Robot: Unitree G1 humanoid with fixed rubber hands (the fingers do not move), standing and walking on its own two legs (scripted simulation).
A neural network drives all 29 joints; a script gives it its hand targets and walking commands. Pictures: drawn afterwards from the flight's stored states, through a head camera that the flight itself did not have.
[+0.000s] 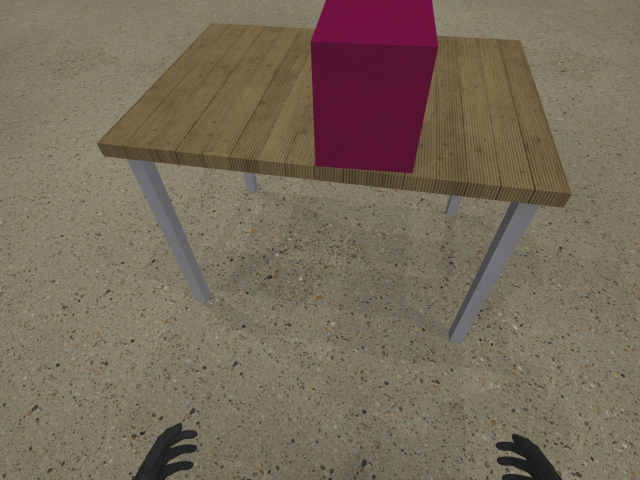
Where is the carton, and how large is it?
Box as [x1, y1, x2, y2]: [311, 0, 437, 172]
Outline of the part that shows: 326,0 311,40 315,165 412,172 437,49 431,0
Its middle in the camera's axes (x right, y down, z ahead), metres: +0.10 -0.31 +0.77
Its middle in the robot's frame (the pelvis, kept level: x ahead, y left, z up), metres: +0.81 -0.06 +0.08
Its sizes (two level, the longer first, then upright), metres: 0.210 0.200 0.250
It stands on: a table, 0.71 m high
